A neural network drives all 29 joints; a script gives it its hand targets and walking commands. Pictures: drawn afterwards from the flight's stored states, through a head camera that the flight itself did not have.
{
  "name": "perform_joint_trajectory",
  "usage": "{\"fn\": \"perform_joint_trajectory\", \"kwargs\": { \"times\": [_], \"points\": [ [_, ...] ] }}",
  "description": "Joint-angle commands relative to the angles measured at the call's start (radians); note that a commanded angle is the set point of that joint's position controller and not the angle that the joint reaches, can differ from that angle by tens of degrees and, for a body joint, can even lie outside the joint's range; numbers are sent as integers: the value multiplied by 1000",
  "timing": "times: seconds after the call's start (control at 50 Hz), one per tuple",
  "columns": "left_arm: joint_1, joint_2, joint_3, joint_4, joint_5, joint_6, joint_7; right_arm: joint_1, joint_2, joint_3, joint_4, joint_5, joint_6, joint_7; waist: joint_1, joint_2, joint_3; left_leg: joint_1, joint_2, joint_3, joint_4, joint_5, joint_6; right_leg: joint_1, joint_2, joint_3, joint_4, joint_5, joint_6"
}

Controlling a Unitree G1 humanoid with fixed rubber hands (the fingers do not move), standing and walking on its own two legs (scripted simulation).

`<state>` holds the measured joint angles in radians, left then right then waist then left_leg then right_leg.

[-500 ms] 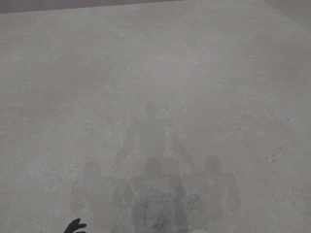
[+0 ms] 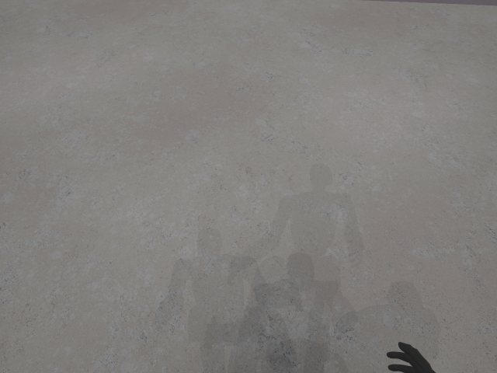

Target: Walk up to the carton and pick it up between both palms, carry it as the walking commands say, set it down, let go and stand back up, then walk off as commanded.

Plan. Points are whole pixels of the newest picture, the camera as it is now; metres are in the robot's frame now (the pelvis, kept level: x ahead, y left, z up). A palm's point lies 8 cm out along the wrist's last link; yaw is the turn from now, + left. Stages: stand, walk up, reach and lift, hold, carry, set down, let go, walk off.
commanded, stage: walk up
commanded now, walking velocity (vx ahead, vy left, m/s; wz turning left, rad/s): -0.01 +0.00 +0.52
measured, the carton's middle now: out of the picture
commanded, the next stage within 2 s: none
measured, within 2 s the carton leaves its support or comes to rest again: neither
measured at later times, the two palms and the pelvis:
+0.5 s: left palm out of the picture +0.05 +0.26 -0.11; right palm out of the picture +0.13 -0.27 -0.12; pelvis +0.00 -0.02 +0.00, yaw +15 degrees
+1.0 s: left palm out of the picture -0.14 +0.24 -0.13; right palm (365, 316) +0.22 -0.17 -0.09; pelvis -0.03 -0.03 +0.00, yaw +30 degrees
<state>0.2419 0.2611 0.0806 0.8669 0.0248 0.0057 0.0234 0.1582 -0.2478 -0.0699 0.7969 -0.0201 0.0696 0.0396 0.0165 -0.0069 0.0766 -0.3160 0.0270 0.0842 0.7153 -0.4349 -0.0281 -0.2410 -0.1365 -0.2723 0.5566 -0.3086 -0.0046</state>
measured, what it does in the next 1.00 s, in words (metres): steps on the spot, turning left: left foot, then right foot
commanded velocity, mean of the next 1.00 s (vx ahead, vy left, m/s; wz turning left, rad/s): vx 0.00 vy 0.00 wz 0.50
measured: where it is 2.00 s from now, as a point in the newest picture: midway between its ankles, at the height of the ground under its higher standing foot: outside the picture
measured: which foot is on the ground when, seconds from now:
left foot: up 0.00-0.02, down 0.04-0.50, up 0.52-0.90, down 0.92-1.00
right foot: down 0.00-0.04, up 0.06-0.48, down 0.50-0.92, up 0.94-1.00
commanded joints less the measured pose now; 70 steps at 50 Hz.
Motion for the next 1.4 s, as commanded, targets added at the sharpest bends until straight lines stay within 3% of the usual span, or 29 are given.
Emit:
{"fn": "perform_joint_trajectory", "kwargs": {
  "times": [0.0, 0.02, 0.04, 0.06, 0.1, 0.16, 0.36, 0.44, 0.46, 0.48, 0.5, 0.52, 0.56, 0.64, 0.76, 0.86, 0.88, 0.9, 0.92, 0.94, 0.96, 1.02, 1.2, 1.28, 1.3, 1.32, 1.34, 1.36, 1.38],
  "points": [
    [19, 151, 39, -35, -18, -2, -7, 129, -70, -15, 6, -14, -28, -19, -65, -115, -123, 168, -21, 14, -292, 168, 28, 11, -158, 118, -14, 314, -54],
    [27, 85, 29, -59, -19, 6, -11, 171, -162, -29, 13, -27, -42, -24, -86, 79, -118, 309, 165, -213, -417, 306, 66, -177, -56, 65, 163, 4, 25],
    [-20, 23, 8, -141, -14, 21, 4, 201, -293, -49, 1, -30, -49, -25, -104, 351, -74, 318, 407, -542, -425, 710, 187, -411, 83, 116, 327, -368, 84],
    [-87, 56, 8, -145, -10, 38, 14, 261, -278, -56, 58, 0, -48, -40, -129, 258, -80, 280, 411, -483, -388, 851, 256, -393, 43, 237, 473, -365, 76],
    [8, 72, 3, -82, -4, 30, -1, 53, -183, -23, -1, 9, -49, -60, -15, 188, -85, 243, 286, -349, -366, 781, 223, -344, 30, 248, 504, -182, 83],
    [14, 84, 10, -57, 2, 18, -9, 39, -160, -20, -24, 22, -62, -57, 2, 138, -153, 258, 209, -284, -341, 857, 204, -316, 54, 239, 527, -77, 105],
    [-96, 48, -6, -84, -17, 37, 1, 148, -185, -47, -54, -9, -58, -60, -46, 189, -107, 145, 181, -394, -365, 597, 203, -181, 109, 233, 228, -77, 92],
    [-18, 42, -20, -64, -22, 15, 11, 112, -203, -55, -63, -4, -49, -52, -6, 177, -122, 56, 142, -426, -313, 578, 151, 24, 121, 207, -42, 8, 68],
    [35, 62, -17, -44, -15, 3, 17, 94, -193, -50, -71, 1, -48, -49, 26, 130, -136, -28, 113, -410, -272, 460, 110, 161, 90, 210, -165, 109, 68],
    [62, 136, -5, -29, 4, -4, 18, 117, -137, -38, -72, -7, -50, -47, 46, -43, -151, -135, 42, -322, -138, 265, 69, 264, -66, 348, -252, 58, 46],
    [36, 222, 4, -46, 3, -5, 11, 139, -43, -16, -114, -20, -52, -48, 30, -309, -131, -312, -74, -179, 11, -89, 20, 284, -328, 580, -278, 248, -52],
    [30, 218, 13, -65, -15, 4, 12, 73, -69, -22, -121, -29, -41, -54, 57, -251, -96, -285, -60, -134, 215, -204, 1, 104, -387, 601, -298, 331, -156],
    [-39, 146, -6, -79, -8, -6, 8, 81, -115, -32, -91, -37, -29, -33, 7, -89, -59, -259, -29, -152, 382, -64, -15, 56, -263, 447, -274, 316, -143],
    [-55, 104, -6, -76, 7, -22, 9, 110, -87, -23, -66, -16, -9, -1, -9, -163, -53, -220, -5, -80, 387, 65, -50, 69, -145, 236, -231, 417, -112],
    [38, 167, 24, -52, 8, -15, 0, -33, -61, -18, -106, -14, -4, 1, 42, -205, -76, -140, 2, -10, 123, -21, -41, 134, -197, 218, -158, 530, -138],
    [54, 195, 31, -48, -8, 6, -4, -16, -56, -30, -98, -7, -18, 2, 9, -211, -94, -6, -26, 30, -133, 47, -9, 120, -219, 206, -113, 485, -109],
    [59, 195, 32, -49, -15, 12, -6, 26, -63, -33, -85, -9, -28, -1, -23, -171, -110, 108, -28, 22, -266, 138, 10, 58, -197, 172, -46, 422, -71],
    [86, 157, 23, -58, -15, 17, -11, 82, -104, -46, -71, -18, -39, -5, -58, -33, -139, 274, 46, -86, -369, 202, 38, -67, -145, 119, 90, 281, -10],
    [71, 69, 1, -130, -15, 26, -15, 114, -225, -67, -96, -25, -51, -6, -79, 265, -159, 399, 347, -464, -411, 430, 136, -335, -26, 100, 295, -255, 72],
    [-51, 88, -2, -166, -14, 46, -6, 155, -263, -73, -50, -3, -49, -16, -116, 268, -115, 274, 399, -492, -397, 638, 238, -356, 9, 200, 406, -330, 74],
    [-46, 93, 2, -161, -19, 53, -9, 115, -224, -62, -47, 5, -48, -27, -82, 199, -97, 241, 358, -433, -390, 633, 256, -339, 15, 245, 479, -293, 74],
    [46, 107, 13, -121, -17, 42, -17, -36, -152, -32, -85, 4, -51, -43, 3, 168, -76, 146, 210, -284, -411, 533, 202, -288, 35, 255, 497, -113, 84],
    [-27, 61, -5, -144, -19, 37, -10, 52, -187, -45, -44, -2, -56, -40, -36, 181, -108, 101, 188, -373, -408, 372, 219, -190, 100, 243, 257, -105, 71],
    [46, 64, -14, -126, -23, 15, 2, 29, -197, -51, -44, 5, -46, -35, -1, 181, -129, 22, 152, -401, -351, 432, 157, 24, 119, 209, -23, -12, 54],
    [94, 88, -9, -113, -16, 5, 10, 21, -185, -46, -49, 13, -45, -33, 27, 147, -138, -43, 125, -388, -313, 382, 113, 143, 97, 199, -155, 60, 53],
    [125, 158, 5, -104, -7, -1, 16, 43, -131, -31, -52, 15, -45, -34, 36, 4, -149, -141, 56, -325, -179, 242, 65, 240, -57, 330, -255, -40, 39],
    [87, 253, 18, -125, -1, 2, 12, 22, -36, -6, -97, 0, -48, -35, 39, -295, -112, -324, -90, -154, 11, -42, 7, 221, -344, 586, -349, -38, -52],
    [47, 238, 14, -146, -6, 9, 12, -22, -67, -15, -88, -33, -37, -40, 48, -242, -46, -288, -58, -139, 221, -143, -3, 18, -396, 588, -371, 73, -140],
    [12, 180, 1, -149, -6, 7, 9, -2, -98, -22, -67, -40, -29, -32, 24, -144, -26, -255, -38, -161, 328, -85, -1, -19, -328, 498, -338, 113, -148]
  ]
}}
